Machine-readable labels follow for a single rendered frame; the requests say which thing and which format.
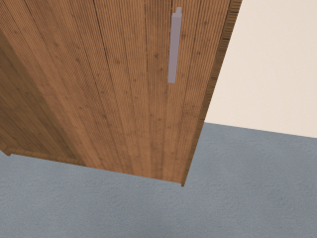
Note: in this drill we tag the handle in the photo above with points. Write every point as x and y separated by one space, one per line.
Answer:
175 28

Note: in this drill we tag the wardrobe door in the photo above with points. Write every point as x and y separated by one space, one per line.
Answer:
26 121
102 68

